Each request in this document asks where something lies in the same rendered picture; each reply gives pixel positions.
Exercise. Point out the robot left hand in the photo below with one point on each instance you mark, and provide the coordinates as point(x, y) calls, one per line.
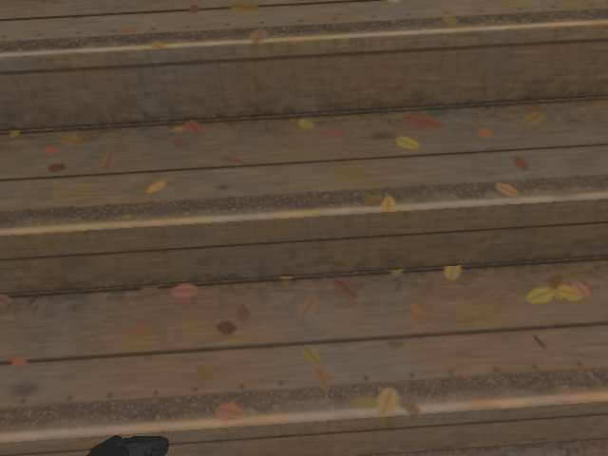
point(133, 446)

